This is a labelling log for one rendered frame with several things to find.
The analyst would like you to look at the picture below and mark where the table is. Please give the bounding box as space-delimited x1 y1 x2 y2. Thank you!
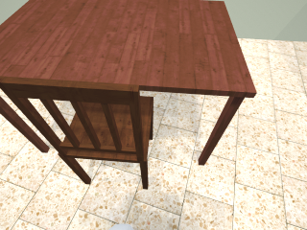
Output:
0 0 257 166

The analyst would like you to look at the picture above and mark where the chair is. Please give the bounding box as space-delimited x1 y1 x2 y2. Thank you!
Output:
0 76 154 190

